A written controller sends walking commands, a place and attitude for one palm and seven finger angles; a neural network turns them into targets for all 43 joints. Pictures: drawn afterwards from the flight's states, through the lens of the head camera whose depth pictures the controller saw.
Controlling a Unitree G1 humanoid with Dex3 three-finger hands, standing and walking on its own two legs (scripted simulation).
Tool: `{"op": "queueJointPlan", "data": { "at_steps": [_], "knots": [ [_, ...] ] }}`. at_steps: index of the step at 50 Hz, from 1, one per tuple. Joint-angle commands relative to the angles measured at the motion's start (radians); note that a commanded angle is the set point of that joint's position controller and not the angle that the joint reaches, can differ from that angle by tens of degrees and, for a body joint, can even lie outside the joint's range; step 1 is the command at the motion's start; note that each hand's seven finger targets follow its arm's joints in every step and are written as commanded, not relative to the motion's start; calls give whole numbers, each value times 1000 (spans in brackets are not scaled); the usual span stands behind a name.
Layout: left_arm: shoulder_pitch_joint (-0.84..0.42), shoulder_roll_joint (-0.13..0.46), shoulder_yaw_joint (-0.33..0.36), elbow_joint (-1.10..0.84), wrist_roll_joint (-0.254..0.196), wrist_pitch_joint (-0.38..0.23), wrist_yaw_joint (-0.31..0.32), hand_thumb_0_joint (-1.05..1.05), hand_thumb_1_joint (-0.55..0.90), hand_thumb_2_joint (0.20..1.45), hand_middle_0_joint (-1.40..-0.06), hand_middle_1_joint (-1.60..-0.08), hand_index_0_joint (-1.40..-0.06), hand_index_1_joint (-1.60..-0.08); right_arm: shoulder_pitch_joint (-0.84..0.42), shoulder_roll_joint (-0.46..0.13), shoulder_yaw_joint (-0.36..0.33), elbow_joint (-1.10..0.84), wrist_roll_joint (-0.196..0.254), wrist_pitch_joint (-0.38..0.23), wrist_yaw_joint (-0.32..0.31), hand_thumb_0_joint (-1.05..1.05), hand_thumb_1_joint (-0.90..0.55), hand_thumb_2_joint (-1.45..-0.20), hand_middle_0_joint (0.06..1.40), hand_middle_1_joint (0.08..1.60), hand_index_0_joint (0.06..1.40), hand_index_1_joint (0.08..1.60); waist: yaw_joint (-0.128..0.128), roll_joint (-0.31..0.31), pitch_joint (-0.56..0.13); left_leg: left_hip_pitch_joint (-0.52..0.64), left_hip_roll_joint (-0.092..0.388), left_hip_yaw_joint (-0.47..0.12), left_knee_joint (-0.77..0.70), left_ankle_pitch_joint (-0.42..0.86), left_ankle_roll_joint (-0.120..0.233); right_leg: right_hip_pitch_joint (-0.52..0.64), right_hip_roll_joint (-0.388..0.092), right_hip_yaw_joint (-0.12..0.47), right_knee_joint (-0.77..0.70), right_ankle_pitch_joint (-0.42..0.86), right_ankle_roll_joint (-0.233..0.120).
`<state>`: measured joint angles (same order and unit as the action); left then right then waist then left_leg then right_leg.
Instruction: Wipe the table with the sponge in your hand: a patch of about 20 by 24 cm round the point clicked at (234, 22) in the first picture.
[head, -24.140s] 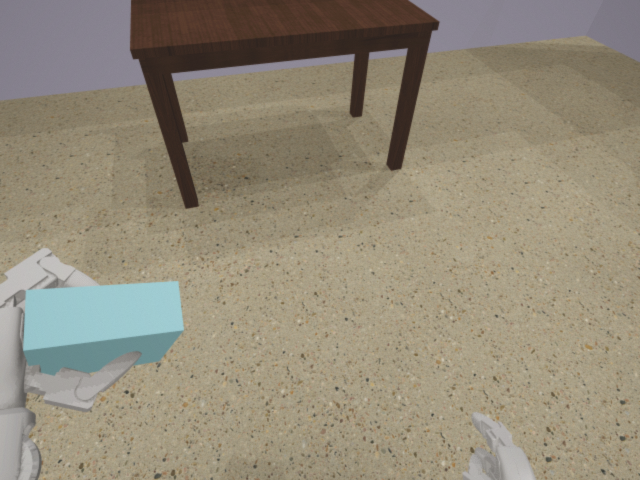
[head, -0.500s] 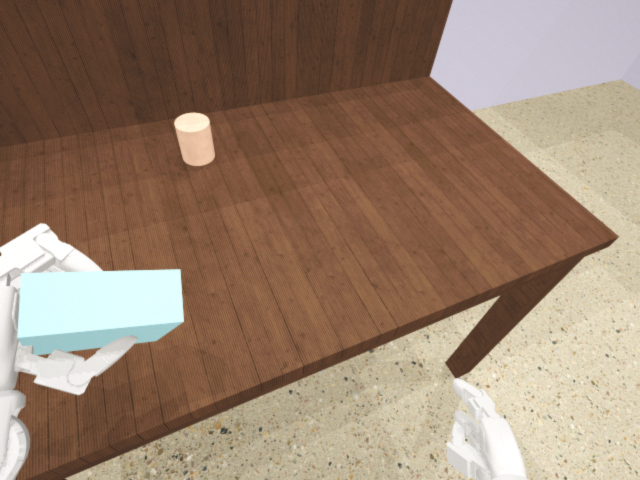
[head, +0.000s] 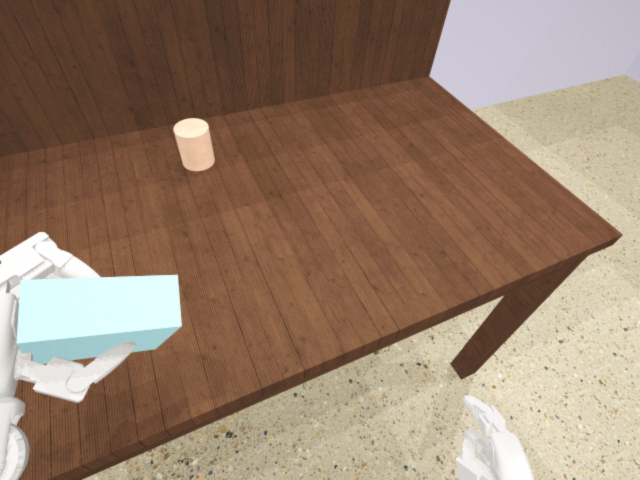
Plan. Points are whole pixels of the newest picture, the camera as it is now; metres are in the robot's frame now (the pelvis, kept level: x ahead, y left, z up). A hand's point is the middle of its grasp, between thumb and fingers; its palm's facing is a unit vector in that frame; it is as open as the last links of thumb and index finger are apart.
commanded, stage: turn the palm down, sponge in hand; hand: left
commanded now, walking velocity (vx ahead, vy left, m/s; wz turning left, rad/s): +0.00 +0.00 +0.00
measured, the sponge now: (123, 319) +0.23 +0.21 +0.14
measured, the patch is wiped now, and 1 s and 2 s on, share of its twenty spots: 0.00 0.00 0.00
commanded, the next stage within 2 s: none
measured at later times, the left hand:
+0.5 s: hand (62, 337) +0.20 +0.25 +0.15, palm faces +0.43 -0.65 -0.62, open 9.2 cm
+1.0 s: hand (87, 341) +0.21 +0.24 +0.14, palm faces +0.27 -0.42 -0.87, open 9.2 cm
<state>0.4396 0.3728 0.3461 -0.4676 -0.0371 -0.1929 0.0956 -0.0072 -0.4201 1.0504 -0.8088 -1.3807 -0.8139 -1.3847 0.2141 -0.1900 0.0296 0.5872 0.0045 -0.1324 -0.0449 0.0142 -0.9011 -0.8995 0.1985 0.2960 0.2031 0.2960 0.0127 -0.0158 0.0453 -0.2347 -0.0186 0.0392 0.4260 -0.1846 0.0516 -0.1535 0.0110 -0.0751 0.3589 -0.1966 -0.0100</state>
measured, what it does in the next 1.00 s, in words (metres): shifts its weight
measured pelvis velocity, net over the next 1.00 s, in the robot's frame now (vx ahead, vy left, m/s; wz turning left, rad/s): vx -0.01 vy -0.07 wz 0.01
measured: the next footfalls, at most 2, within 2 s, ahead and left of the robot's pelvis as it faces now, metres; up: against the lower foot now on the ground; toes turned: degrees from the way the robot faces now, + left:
none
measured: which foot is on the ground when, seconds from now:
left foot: down 0.00-1.00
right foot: down 0.00-1.00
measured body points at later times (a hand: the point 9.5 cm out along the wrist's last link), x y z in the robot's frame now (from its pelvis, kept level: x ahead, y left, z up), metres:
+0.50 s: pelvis -0.01 -0.04 -0.02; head -0.01 -0.04 +0.43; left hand +0.17 +0.28 +0.19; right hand +0.21 -0.25 -0.09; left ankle +0.03 +0.08 -0.74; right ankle +0.00 -0.11 -0.74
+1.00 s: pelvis -0.01 -0.07 -0.02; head -0.01 -0.10 +0.42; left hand +0.19 +0.25 +0.19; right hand +0.19 -0.31 -0.11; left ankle +0.03 +0.08 -0.74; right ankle +0.00 -0.11 -0.74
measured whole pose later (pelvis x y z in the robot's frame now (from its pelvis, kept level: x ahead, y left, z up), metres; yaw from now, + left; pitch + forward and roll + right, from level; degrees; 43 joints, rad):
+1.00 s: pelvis -0.01 -0.07 -0.02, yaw +1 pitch -1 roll +1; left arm 0.32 0.62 0.30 -0.36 0.31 0.21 0.02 -0.01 -0.42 1.05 -0.81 -1.38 -0.81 -1.39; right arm 0.19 -0.30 0.01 0.58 0.04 -0.03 -0.14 0.02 -0.90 -0.90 0.20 0.30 0.20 0.30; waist 0.08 0.08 -0.01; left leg -0.35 0.03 0.00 0.66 -0.29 -0.02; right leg -0.30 0.06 -0.10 0.67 -0.36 -0.10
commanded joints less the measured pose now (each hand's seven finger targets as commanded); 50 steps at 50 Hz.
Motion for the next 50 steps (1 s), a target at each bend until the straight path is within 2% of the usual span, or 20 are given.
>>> {"op": "queueJointPlan", "data": {
  "at_steps": [1,2,3,4,5,7,8,11,16,18,19,23,24,29,32,38,39,43,44,50],
  "knots": [
    [-69,161,104,-213,-17,-57,21,0,100,1300,-1200,-1600,-1200,-1600,-94,-138,-54,-162,9,-55,-10,0,-900,-900,200,300,200,300,0,62,-163,47,110,-137,-76,98,-34,41,-87,108,-43,144,-15],
    [-66,163,106,-211,-18,-54,22,0,100,1300,-1200,-1600,-1200,-1600,-94,-137,-54,-163,8,-53,-11,0,-900,-900,200,300,200,300,1,60,-166,46,110,-139,-75,94,-34,44,-91,112,-45,143,-16],
    [-996,976,434,-548,27,-210,33,0,100,1300,-1200,-1600,-1200,-1600,47,-224,76,-247,92,-24,-82,0,-900,-900,200,300,200,300,-65,336,-149,-198,89,-157,-103,-190,23,174,0,84,122,-57,52],
    [-697,506,328,-62,102,12,-7,0,100,1300,-1200,-1600,-1200,-1600,-114,-161,-77,-125,-49,-36,-63,0,-900,-900,200,300,200,300,62,277,-288,98,37,-55,15,82,-61,8,-13,31,144,9,-40],
    [-484,333,159,61,-1,97,-29,0,100,1300,-1200,-1600,-1200,-1600,-104,-215,-58,-152,-24,-43,-7,0,-900,-900,200,300,200,300,36,176,-221,136,44,-90,9,242,-99,-101,9,-28,115,74,-50],
    [-327,266,159,-29,-73,186,-93,0,100,1300,-1200,-1600,-1200,-1600,-144,-221,-59,-140,0,-41,-5,0,-900,-900,200,300,200,300,78,135,-278,219,47,-69,22,260,-81,-72,9,-23,102,124,-35],
    [-228,169,79,6,-83,251,-119,0,100,1300,-1200,-1600,-1200,-1600,-206,-199,-31,-157,30,-36,14,0,-900,-900,200,300,200,300,78,104,-237,188,47,-66,19,182,-75,-96,19,-23,107,85,-34],
    [-132,231,34,-136,31,292,-131,0,100,1300,-1200,-1600,-1200,-1600,-205,-200,-26,-173,20,-7,30,0,-900,-900,200,300,200,300,65,78,-131,83,44,-68,5,123,-55,-114,10,-34,115,98,-26],
    [-207,373,216,-239,72,161,-36,0,100,1300,-1200,-1600,-1200,-1600,-221,-181,-36,-175,-11,3,-2,0,-900,-900,200,300,200,300,45,10,-182,52,28,-68,53,3,-41,-166,27,-17,140,-14,-11],
    [-299,482,302,-271,92,115,19,0,100,1300,-1200,-1600,-1200,-1600,-227,-177,-37,-164,-11,2,-10,0,-900,-900,200,300,200,300,47,96,-214,43,19,-59,76,-59,-37,-191,27,12,147,-72,-13],
    [-329,397,224,-261,109,106,38,0,100,1300,-1200,-1600,-1200,-1600,-221,-148,-27,-166,-19,-1,-10,0,-900,-900,200,300,200,300,47,141,-214,32,7,-56,86,-46,-39,-180,19,9,149,-69,-17],
    [-374,437,195,-115,157,181,41,0,100,1300,-1200,-1600,-1200,-1600,-215,-174,-31,-135,-2,17,-26,0,-900,-900,200,300,200,300,20,203,-190,2,0,-41,114,-99,-33,-217,3,45,133,-105,-15],
    [-400,382,120,-90,167,211,22,0,100,1300,-1200,-1600,-1200,-1600,-218,-164,-22,-141,-3,22,-34,0,-900,-900,200,300,200,300,15,189,-176,-5,-4,-39,113,-101,-31,-208,-4,44,123,-105,-13],
    [-431,414,39,-56,222,307,-92,0,100,1300,-1200,-1600,-1200,-1600,-243,-169,-10,-167,18,28,-73,0,-900,-900,200,300,200,300,27,96,-159,-8,-7,-23,130,-62,-21,-178,-23,101,76,-116,-3],
    [-366,473,108,-90,243,268,-112,0,100,1300,-1200,-1600,-1200,-1600,-228,-169,-19,-174,12,28,-81,0,-900,-900,200,300,200,300,53,18,-197,-13,-2,-29,144,-11,-20,-140,-27,108,87,-69,5],
    [-188,550,267,-105,251,244,-23,0,100,1300,-1200,-1600,-1200,-1600,-206,-164,-31,-174,12,19,-64,0,-900,-900,200,300,200,300,97,79,-210,-50,2,-20,198,56,-34,-104,-48,159,113,61,5],
    [-214,476,194,-103,256,261,-16,0,100,1300,-1200,-1600,-1200,-1600,-196,-161,-29,-177,14,28,-61,0,-900,-900,200,300,200,300,84,80,-205,-69,3,-16,196,54,-35,-98,-59,154,123,85,8],
    [-227,525,179,-50,300,352,-15,0,100,1300,-1200,-1600,-1200,-1600,-203,-185,-37,-183,35,44,-77,0,-900,-900,200,300,200,300,74,57,-146,-90,6,-18,205,21,-34,-137,-65,193,105,33,14],
    [-252,480,122,-62,308,365,-23,0,100,1300,-1200,-1600,-1200,-1600,-200,-183,-35,-196,33,46,-82,0,-900,-900,200,300,200,300,67,58,-164,-92,7,-20,210,12,-32,-127,-77,193,107,29,19],
    [-343,501,54,-125,403,343,-47,0,100,1300,-1200,-1600,-1200,-1600,-220,-176,-33,-201,35,26,-106,0,-900,-900,200,300,200,300,54,49,-189,-48,2,-33,230,6,-22,-156,-77,223,82,-52,13]
  ]
}}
